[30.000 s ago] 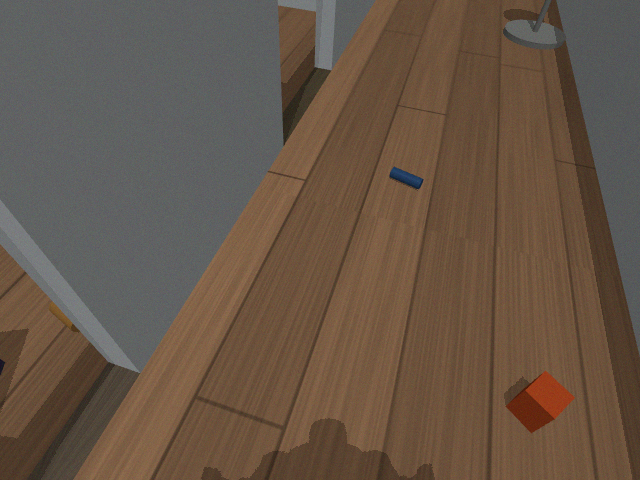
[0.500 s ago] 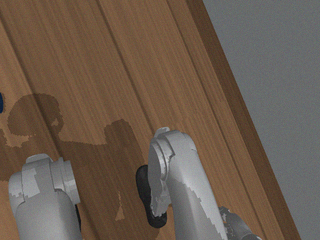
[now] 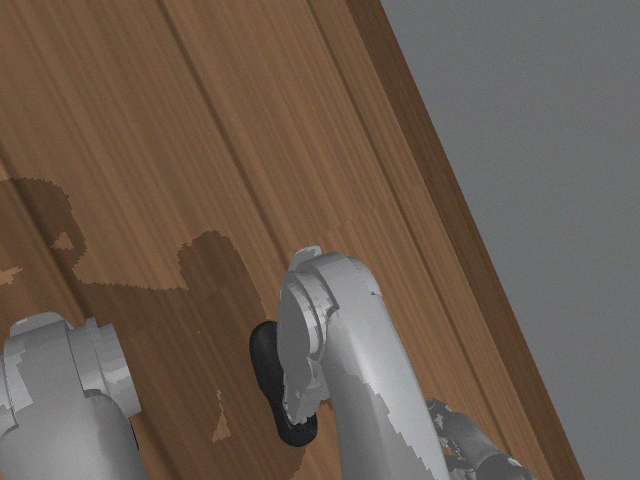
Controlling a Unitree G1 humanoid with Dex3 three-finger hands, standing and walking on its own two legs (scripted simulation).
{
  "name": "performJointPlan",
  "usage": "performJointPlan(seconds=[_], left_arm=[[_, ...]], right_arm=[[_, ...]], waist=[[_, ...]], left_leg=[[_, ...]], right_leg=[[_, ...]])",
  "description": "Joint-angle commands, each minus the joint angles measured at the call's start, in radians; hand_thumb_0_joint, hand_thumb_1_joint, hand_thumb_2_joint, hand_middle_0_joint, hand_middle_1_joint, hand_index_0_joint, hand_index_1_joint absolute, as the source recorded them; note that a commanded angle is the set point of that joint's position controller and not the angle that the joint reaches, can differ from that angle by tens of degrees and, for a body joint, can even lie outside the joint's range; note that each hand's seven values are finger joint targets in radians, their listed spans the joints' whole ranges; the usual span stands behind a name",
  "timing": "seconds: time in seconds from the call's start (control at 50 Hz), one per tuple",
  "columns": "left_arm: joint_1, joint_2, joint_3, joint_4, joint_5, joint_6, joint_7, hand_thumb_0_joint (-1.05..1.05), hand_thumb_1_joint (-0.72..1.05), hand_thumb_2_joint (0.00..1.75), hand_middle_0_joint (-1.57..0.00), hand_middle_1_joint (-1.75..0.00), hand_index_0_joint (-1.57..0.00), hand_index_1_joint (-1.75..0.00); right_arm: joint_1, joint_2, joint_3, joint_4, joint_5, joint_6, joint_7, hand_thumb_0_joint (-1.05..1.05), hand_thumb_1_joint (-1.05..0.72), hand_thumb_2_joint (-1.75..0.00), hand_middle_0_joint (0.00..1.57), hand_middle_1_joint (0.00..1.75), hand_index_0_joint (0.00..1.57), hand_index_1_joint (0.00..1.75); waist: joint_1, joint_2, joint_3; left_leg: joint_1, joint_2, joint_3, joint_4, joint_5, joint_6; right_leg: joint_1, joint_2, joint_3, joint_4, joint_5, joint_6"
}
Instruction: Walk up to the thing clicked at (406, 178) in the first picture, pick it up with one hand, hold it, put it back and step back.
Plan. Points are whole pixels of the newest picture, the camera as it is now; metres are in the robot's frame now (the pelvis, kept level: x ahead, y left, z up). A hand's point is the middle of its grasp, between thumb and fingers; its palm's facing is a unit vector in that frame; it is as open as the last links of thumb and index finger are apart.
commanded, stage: rest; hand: left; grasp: from above
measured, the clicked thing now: out of the picture +0.44 +0.35 -0.26
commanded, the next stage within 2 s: open in 0.36 s
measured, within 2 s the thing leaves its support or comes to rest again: rests again in 0.78 s
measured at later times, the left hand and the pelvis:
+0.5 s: hand out of the picture +0.43 +0.34 -0.24, palm faces -0.48 -0.08 -0.87, open 8.2 cm; pelvis +0.00 +0.01 +0.00, yaw -1 degrees
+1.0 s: hand out of the picture +0.43 +0.34 -0.23, palm faces -0.49 -0.11 -0.86, open 12.2 cm; pelvis +0.00 +0.00 +0.00, yaw -1 degrees
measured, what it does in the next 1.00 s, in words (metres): stands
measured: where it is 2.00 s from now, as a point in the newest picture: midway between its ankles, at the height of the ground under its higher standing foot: (212, 444)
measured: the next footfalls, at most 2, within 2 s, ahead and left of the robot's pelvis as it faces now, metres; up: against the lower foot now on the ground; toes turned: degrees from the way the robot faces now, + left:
none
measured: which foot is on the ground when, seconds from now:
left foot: down 0.00-1.00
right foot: down 0.00-1.00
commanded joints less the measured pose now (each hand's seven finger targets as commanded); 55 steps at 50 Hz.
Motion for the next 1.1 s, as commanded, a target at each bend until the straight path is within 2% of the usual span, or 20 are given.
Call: performJointPlan(seconds=[0.0,0.08,0.2,0.22,0.28,0.44,0.5,0.58,0.66,0.7,0.72,0.78,0.8,0.82,0.92,0.96,0.98,1.0,1.04,1.08], left_arm=[[-0.298,0.283,0.009,-0.123,-0.032,-0.006,0.083,0.0,0.74,0.48,-1.01,-0.49,-1.05,-0.45],[-0.311,0.267,-0.027,-0.097,-0.016,0.002,0.107,0.0,0.73,0.47,-1.01,-0.48,-1.05,-0.44],[-0.319,0.242,-0.049,-0.08,-0.026,0.032,0.152,0.0,0.71,0.47,-1.0,-0.48,-1.04,-0.44],[-0.33,0.26,-0.034,-0.079,-0.026,0.035,0.16,0.0,0.7,0.47,-0.99,-0.48,-1.03,-0.44],[-0.327,0.232,-0.064,-0.033,-0.028,0.053,0.164,0.0,0.67,0.45,-0.96,-0.49,-1.0,-0.44],[-0.338,0.237,-0.072,-0.01,-0.045,0.071,0.157,0.0,0.64,0.42,-0.94,-0.49,-0.99,-0.44],[-0.342,0.256,-0.07,-0.016,-0.051,0.064,0.153,0.0,0.4,0.42,-0.7,-0.52,-0.75,-0.48],[-0.335,0.253,-0.071,-0.015,-0.063,0.058,0.14,0.0,0.1,0.48,-0.54,-0.58,-0.58,-0.54],[-0.3,0.285,-0.046,0.016,-0.064,0.058,0.122,0.0,-0.03,0.6,-0.46,-0.64,-0.48,-0.61],[-0.293,0.26,-0.067,0.033,-0.068,0.057,0.109,0.0,-0.09,0.63,-0.42,-0.67,-0.44,-0.65],[-0.271,0.285,-0.041,0.042,-0.071,0.061,0.105,0.0,-0.11,0.65,-0.4,-0.7,-0.42,-0.68],[-0.287,0.266,-0.07,0.023,-0.085,0.052,0.085,0.0,-0.17,0.71,-0.35,-0.74,-0.37,-0.72],[-0.252,0.293,-0.047,0.029,-0.085,0.051,0.081,0.0,-0.2,0.73,-0.32,-0.78,-0.34,-0.76],[-0.266,0.294,-0.057,0.002,-0.081,0.047,0.076,0.0,-0.23,0.75,-0.31,-0.78,-0.32,-0.77],[-0.27,0.329,-0.022,-0.027,-0.078,0.025,0.085,0.0,-0.3,0.81,-0.23,-0.86,-0.24,-0.84],[-0.291,0.295,-0.043,-0.055,-0.076,0.015,0.085,0.0,-0.35,0.86,-0.19,-0.88,-0.2,-0.87],[-0.276,0.329,-0.026,-0.037,-0.063,0.012,0.092,0.0,-0.36,0.86,-0.18,-0.9,-0.19,-0.89],[-0.287,0.301,-0.051,-0.05,-0.06,0.01,0.09,0.0,-0.37,0.87,-0.17,-0.91,-0.18,-0.89],[-0.268,0.31,-0.039,-0.027,-0.057,0.011,0.097,0.0,-0.4,0.89,-0.14,-0.94,-0.16,-0.92],[-0.288,0.289,-0.06,-0.027,-0.055,0.008,0.103,0.0,-0.43,0.92,-0.11,-0.97,-0.13,-0.95]], right_arm=[[0.152,-0.302,-0.088,0.011,-0.01,-0.01,-0.011,0.0,-0.89,-0.89,0.2,0.3,0.2,0.3],[0.148,-0.303,-0.076,0.028,-0.012,-0.022,-0.005,0.0,-0.89,-0.89,0.2,0.3,0.2,0.3],[0.125,-0.313,-0.071,0.047,-0.017,-0.043,0.01,0.0,-0.9,-0.9,0.2,0.3,0.2,0.3],[0.129,-0.317,-0.066,0.049,-0.018,-0.042,0.009,0.0,-0.9,-0.9,0.2,0.3,0.2,0.3],[0.131,-0.315,-0.059,0.048,-0.017,-0.055,0.018,0.0,-0.9,-0.9,0.2,0.3,0.2,0.3],[0.127,-0.33,-0.042,0.026,-0.017,-0.086,0.033,0.0,-0.9,-0.9,0.2,0.3,0.2,0.3],[0.129,-0.328,-0.036,0.028,-0.012,-0.091,0.033,0.0,-0.89,-0.89,0.2,0.3,0.2,0.3],[0.141,-0.329,-0.032,0.026,-0.015,-0.093,0.033,0.0,-0.89,-0.89,0.2,0.3,0.2,0.3],[0.133,-0.339,-0.034,0.001,-0.011,-0.093,0.027,0.0,-0.9,-0.9,0.2,0.3,0.2,0.3],[0.129,-0.329,-0.029,-0.003,-0.012,-0.087,0.026,0.0,-0.9,-0.9,0.2,0.3,0.2,0.3],[0.151,-0.334,-0.029,0.001,-0.016,-0.084,0.025,0.0,-0.9,-0.9,0.2,0.3,0.2,0.3],[0.143,-0.332,-0.024,0.003,-0.012,-0.077,0.02,0.0,-0.9,-0.9,0.2,0.3,0.2,0.3],[0.132,-0.336,-0.023,-0.018,-0.015,-0.075,0.017,0.0,-0.9,-0.9,0.2,0.3,0.2,0.3],[0.137,-0.34,-0.021,-0.023,-0.014,-0.071,0.017,0.0,-0.9,-0.9,0.2,0.3,0.2,0.3],[0.129,-0.332,-0.016,-0.027,-0.012,-0.052,0.009,0.0,-0.9,-0.9,0.2,0.3,0.2,0.3],[0.126,-0.341,-0.018,-0.035,-0.019,-0.053,0.007,0.0,-0.89,-0.9,0.2,0.3,0.2,0.3],[0.125,-0.336,-0.014,-0.024,-0.019,-0.051,0.004,0.0,-0.89,-0.9,0.2,0.3,0.2,0.3],[0.125,-0.337,-0.015,-0.035,-0.022,-0.052,0.006,0.0,-0.89,-0.9,0.2,0.3,0.2,0.3],[0.125,-0.341,-0.016,-0.026,-0.023,-0.055,0.006,0.0,-0.89,-0.9,0.2,0.3,0.2,0.3],[0.117,-0.339,-0.015,-0.027,-0.022,-0.055,0.006,0.0,-0.89,-0.9,0.2,0.3,0.2,0.3]], waist=[[-0.011,0.556,-0.674],[-0.024,0.575,-0.645],[-0.023,0.582,-0.64],[-0.024,0.589,-0.643],[-0.041,0.562,-0.638],[-0.058,0.553,-0.608],[-0.047,0.571,-0.616],[-0.054,0.546,-0.614],[-0.053,0.525,-0.62],[-0.052,0.51,-0.618],[-0.055,0.506,-0.613],[-0.047,0.518,-0.58],[-0.038,0.527,-0.599],[-0.044,0.536,-0.606],[-0.038,0.534,-0.619],[-0.051,0.523,-0.605],[-0.044,0.545,-0.612],[-0.054,0.54,-0.607],[-0.054,0.529,-0.58],[-0.054,0.549,-0.576]], left_leg=[[0.553,0.019,0.12,-0.258,0.241,0.011],[0.562,0.021,0.115,-0.268,0.212,0.009],[0.564,0.022,0.105,-0.275,0.226,0.006],[0.551,0.019,0.102,-0.285,0.231,0.007],[0.535,0.022,0.097,-0.267,0.238,0.012],[0.519,0.023,0.087,-0.265,0.212,0.014],[0.512,0.024,0.089,-0.276,0.199,0.014],[0.501,0.022,0.093,-0.269,0.195,0.017],[0.497,0.024,0.091,-0.254,0.23,0.019],[0.476,0.026,0.092,-0.25,0.228,0.021],[0.483,0.022,0.097,-0.248,0.248,0.022],[0.471,0.021,0.092,-0.264,0.21,0.017],[0.491,0.024,0.09,-0.274,0.225,0.016],[0.506,0.025,0.086,-0.275,0.238,0.012],[0.498,0.028,0.086,-0.264,0.24,0.015],[0.498,0.025,0.088,-0.257,0.238,0.015],[0.503,0.03,0.087,-0.265,0.226,0.015],[0.509,0.028,0.091,-0.258,0.222,0.016],[0.502,0.028,0.086,-0.259,0.216,0.013],[0.501,0.029,0.082,-0.274,0.194,0.011]], right_leg=[[0.316,0.034,-0.108,-0.189,0.236,-0.091],[0.293,0.038,-0.113,-0.178,0.218,-0.089],[0.278,0.039,-0.122,-0.169,0.234,-0.088],[0.284,0.039,-0.125,-0.173,0.238,-0.09],[0.286,0.038,-0.127,-0.164,0.254,-0.087],[0.289,0.036,-0.132,-0.166,0.24,-0.084],[0.309,0.04,-0.123,-0.176,0.227,-0.088],[0.322,0.039,-0.127,-0.186,0.225,-0.084],[0.342,0.038,-0.123,-0.184,0.255,-0.081],[0.359,0.042,-0.115,-0.191,0.253,-0.083],[0.365,0.04,-0.123,-0.196,0.275,-0.078],[0.339,0.039,-0.127,-0.201,0.232,-0.086],[0.362,0.042,-0.126,-0.202,0.242,-0.085],[0.359,0.041,-0.129,-0.192,0.249,-0.085],[0.377,0.042,-0.121,-0.192,0.251,-0.088],[0.361,0.042,-0.13,-0.204,0.249,-0.085],[0.371,0.044,-0.123,-0.198,0.241,-0.087],[0.361,0.043,-0.124,-0.2,0.243,-0.083],[0.337,0.041,-0.136,-0.193,0.232,-0.084],[0.325,0.042,-0.135,-0.193,0.213,-0.087]])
